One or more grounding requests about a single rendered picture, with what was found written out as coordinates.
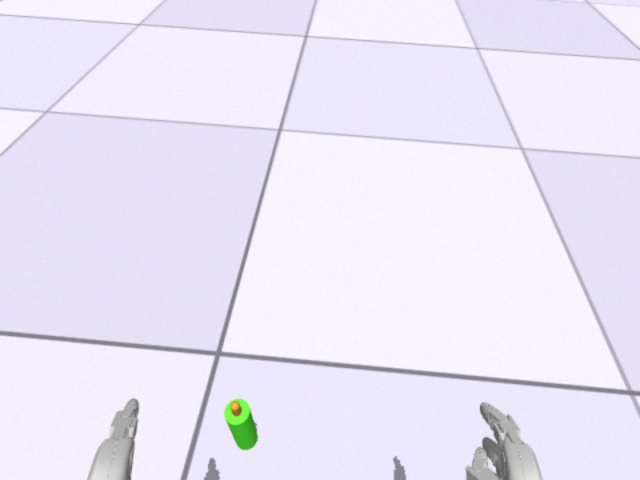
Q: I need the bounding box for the right robot hand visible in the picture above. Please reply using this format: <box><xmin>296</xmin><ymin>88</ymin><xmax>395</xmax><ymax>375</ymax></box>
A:
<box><xmin>466</xmin><ymin>402</ymin><xmax>543</xmax><ymax>480</ymax></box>

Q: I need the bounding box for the left robot hand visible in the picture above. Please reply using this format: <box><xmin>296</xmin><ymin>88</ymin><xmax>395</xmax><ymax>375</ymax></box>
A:
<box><xmin>87</xmin><ymin>399</ymin><xmax>139</xmax><ymax>480</ymax></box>

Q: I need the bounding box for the bottle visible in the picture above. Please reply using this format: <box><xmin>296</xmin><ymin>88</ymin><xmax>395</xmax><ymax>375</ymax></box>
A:
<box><xmin>224</xmin><ymin>399</ymin><xmax>258</xmax><ymax>450</ymax></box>

